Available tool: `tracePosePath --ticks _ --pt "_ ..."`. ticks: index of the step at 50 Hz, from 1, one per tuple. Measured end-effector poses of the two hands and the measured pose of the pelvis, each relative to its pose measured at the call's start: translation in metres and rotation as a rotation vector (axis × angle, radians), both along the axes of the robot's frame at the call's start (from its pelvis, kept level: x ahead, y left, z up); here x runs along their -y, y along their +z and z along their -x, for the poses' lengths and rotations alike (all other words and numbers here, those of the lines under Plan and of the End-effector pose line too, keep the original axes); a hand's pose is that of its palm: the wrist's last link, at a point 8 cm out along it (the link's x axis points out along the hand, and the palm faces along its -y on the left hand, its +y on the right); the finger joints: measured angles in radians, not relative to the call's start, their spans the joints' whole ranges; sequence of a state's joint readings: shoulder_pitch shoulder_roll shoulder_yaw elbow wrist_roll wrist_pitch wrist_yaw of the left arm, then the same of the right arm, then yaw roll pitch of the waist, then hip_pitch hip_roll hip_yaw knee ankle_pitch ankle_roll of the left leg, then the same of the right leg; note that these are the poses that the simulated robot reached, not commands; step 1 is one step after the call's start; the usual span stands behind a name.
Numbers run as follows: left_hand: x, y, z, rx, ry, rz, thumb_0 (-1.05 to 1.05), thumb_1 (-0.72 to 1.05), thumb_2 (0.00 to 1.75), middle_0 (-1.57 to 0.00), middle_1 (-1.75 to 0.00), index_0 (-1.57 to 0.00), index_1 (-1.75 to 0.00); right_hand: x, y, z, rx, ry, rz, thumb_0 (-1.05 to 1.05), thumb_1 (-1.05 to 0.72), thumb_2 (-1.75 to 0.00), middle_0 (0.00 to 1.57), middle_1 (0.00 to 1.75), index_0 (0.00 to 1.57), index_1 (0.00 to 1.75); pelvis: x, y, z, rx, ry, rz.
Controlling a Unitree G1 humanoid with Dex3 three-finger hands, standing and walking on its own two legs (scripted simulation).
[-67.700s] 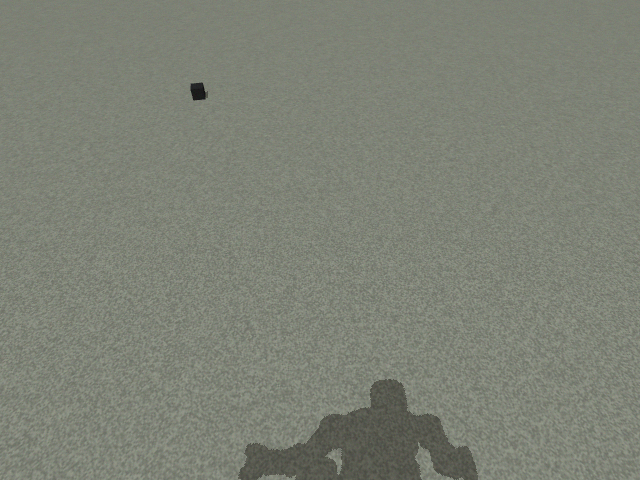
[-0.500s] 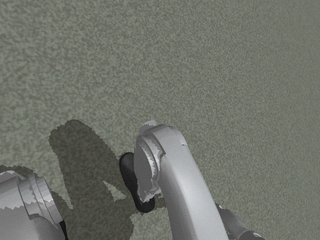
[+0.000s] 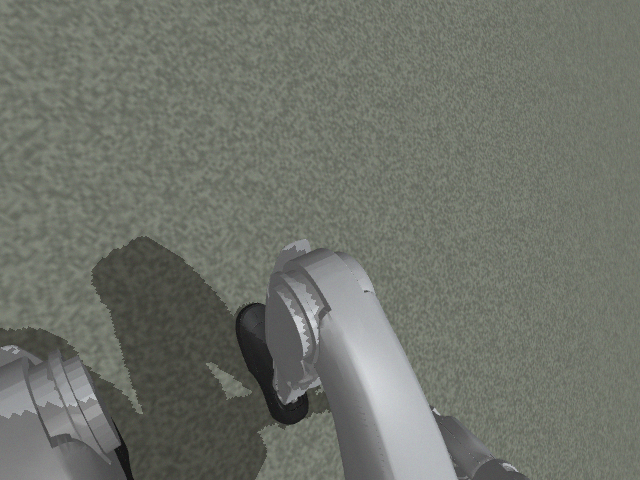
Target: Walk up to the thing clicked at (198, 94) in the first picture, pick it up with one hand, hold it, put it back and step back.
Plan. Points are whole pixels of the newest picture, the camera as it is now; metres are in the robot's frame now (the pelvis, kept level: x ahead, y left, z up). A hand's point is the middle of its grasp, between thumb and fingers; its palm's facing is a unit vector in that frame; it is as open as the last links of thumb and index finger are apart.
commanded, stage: rest palm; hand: left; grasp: from above
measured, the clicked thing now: out of the picture +0.50 +0.37 -0.27
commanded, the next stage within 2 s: close in 0.08 s
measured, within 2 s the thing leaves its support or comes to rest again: neither
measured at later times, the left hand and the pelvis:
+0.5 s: hand out of the picture +0.47 +0.36 -0.24, palm faces -0.46 -0.12 -0.88, open 13.6 cm; pelvis +0.00 +0.00 +0.00, yaw +0 degrees
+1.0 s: hand out of the picture +0.47 +0.36 -0.25, palm faces -0.47 -0.12 -0.88, open 13.4 cm; pelvis +0.00 +0.00 +0.00, yaw -1 degrees
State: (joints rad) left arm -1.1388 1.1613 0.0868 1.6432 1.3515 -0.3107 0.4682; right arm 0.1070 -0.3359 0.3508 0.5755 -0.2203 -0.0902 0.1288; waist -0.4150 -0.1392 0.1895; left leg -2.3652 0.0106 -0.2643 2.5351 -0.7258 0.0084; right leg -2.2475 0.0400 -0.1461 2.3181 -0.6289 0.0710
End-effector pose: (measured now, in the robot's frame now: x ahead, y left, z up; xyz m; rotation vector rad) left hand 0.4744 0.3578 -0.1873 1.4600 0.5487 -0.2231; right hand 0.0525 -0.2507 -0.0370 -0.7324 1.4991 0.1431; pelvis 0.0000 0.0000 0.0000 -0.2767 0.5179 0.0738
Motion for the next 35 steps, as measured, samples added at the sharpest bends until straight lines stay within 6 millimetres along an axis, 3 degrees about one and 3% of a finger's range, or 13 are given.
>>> tracePosePath --ticks 35 --pt "-0.010 0.000 -0.002 -0.008 0.012 -0.002 0.00 -0.41 0.93 -0.09 -1.06 -0.11 -1.03 -0.001 0.003 -0.003 -0.007 0.021 0.025 -0.01 -0.89 -0.89 0.20 0.30 0.20 0.30 -0.004 0.000 0.001 0.007 -0.001 0.013"
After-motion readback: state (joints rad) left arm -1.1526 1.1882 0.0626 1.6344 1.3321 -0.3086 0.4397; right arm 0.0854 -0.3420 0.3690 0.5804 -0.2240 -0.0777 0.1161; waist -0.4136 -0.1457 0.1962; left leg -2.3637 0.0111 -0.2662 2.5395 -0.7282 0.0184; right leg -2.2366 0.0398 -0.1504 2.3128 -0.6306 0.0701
